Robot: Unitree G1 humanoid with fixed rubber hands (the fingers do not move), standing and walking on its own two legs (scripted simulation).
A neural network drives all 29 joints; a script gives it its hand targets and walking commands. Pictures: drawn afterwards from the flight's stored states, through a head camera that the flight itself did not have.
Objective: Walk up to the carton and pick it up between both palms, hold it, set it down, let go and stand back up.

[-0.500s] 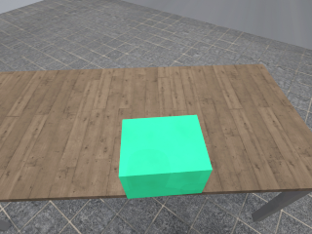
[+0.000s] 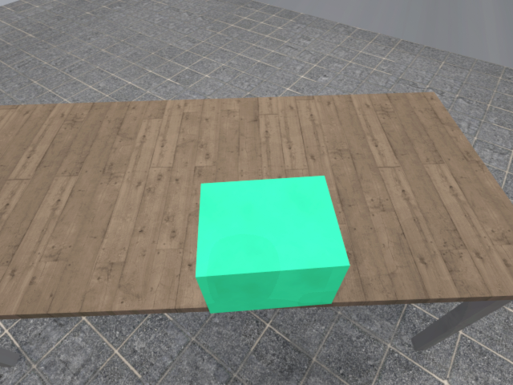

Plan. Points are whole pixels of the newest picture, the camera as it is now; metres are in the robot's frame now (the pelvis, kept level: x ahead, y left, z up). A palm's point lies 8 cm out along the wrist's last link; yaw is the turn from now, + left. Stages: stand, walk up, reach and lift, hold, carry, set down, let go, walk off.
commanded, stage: walk up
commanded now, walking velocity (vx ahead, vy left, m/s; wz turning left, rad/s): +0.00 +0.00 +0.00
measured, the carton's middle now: (267, 244) +0.38 +0.00 -0.06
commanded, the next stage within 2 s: none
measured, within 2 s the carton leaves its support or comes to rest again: neither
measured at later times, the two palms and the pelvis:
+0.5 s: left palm out of the picture -0.03 +0.20 -0.14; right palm out of the picture -0.02 -0.19 -0.14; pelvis +0.00 +0.00 +0.01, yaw +0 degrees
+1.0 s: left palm out of the picture -0.05 +0.18 -0.15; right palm out of the picture -0.04 -0.23 -0.14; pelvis -0.03 -0.02 +0.01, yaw -1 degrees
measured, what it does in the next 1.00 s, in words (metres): steps on the spot: left foot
